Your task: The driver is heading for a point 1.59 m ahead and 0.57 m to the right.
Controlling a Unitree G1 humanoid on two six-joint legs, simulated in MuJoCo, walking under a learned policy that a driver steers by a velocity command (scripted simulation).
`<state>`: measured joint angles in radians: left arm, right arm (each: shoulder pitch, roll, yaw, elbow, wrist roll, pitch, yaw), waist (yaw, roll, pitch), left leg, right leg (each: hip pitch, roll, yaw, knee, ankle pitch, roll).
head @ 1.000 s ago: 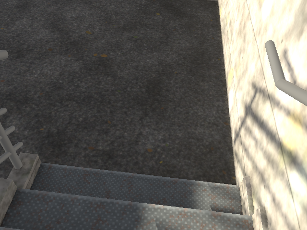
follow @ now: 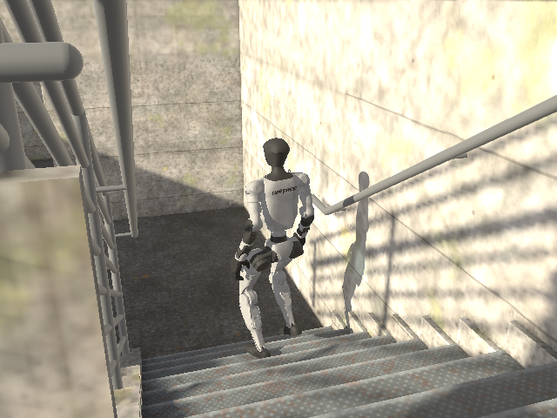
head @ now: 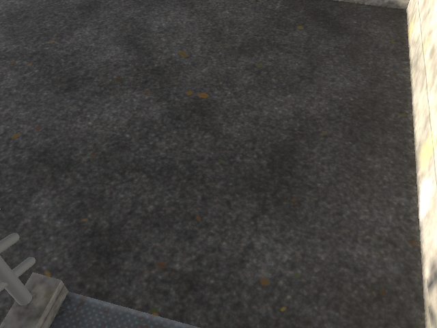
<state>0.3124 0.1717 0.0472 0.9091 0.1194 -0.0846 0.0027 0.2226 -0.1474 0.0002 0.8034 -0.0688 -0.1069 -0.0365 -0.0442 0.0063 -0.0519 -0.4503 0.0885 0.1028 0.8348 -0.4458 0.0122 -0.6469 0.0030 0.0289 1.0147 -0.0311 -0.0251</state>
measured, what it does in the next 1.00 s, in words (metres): goes down, turning right: right foot 0.17 m lower, then left foot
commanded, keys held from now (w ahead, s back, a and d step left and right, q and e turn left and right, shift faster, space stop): e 0.72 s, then no key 0.14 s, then w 0.14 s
